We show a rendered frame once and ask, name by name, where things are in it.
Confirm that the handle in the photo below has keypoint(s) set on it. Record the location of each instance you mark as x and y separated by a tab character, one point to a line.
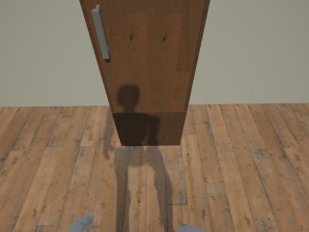
100	32

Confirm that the cupboard door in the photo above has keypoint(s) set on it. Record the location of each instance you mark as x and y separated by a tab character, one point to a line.
152	45

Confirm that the robot left hand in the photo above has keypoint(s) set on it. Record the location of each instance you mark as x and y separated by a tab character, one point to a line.
81	224

